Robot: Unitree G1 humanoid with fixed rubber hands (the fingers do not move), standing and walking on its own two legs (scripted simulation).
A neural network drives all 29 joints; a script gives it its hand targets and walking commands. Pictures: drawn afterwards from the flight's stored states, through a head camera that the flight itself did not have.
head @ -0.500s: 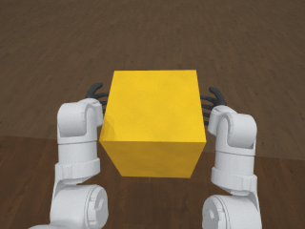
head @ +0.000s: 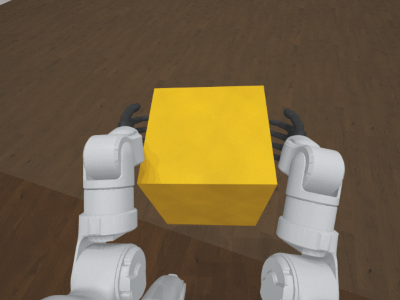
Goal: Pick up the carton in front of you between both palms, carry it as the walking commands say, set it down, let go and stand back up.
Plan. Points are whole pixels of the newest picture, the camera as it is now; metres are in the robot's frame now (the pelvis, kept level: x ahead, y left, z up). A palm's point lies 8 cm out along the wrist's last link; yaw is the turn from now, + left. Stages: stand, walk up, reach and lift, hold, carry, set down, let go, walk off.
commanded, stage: carry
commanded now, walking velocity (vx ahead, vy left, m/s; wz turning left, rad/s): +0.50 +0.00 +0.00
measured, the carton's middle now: (209, 163) +0.39 +0.04 +0.05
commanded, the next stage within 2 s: none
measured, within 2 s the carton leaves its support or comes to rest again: neither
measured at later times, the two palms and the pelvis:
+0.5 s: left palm (194, 15) +0.71 +0.13 +0.22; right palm (316, 30) +0.69 -0.16 +0.22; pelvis +0.33 +0.02 +0.04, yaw -2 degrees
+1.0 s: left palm out of the picture +1.03 +0.17 +0.24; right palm out of the picture +1.02 -0.12 +0.24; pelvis +0.66 +0.03 +0.06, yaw +0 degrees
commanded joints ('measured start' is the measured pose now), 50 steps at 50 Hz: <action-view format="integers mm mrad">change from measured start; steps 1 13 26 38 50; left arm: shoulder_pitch -876 -660 -625 -797 -677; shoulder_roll -1059 -934 -897 -1115 -1003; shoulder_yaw -671 -478 -501 -633 -511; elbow -149 39 103 -32 111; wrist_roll -509 -260 -224 -483 -306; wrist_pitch -26 27 36 3 44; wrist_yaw -287 -241 -229 -294 -251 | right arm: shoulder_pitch -669 -855 -750 -826 -764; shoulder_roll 835 985 947 849 892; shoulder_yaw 584 721 625 574 578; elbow -17 -34 131 -71 99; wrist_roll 296 538 499 327 421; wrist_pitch -22 15 28 -14 35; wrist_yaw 111 184 197 106 164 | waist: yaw -55 -232 -86 -54 -214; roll -105 -26 115 -107 153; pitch -474 -508 -500 -496 -562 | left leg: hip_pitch -60 935 599 3 1020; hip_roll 46 271 152 20 321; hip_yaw -15 -479 78 -14 -523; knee -242 -791 -615 -313 -825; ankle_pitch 43 494 866 80 572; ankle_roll -1 209 44 -10 233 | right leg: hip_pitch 412 -554 185 389 -478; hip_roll -263 -23 96 -267 1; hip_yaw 326 166 -148 334 150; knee -182 901 56 -150 811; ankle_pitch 277 -16 174 511 -52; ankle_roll -157 24 -9 -160 52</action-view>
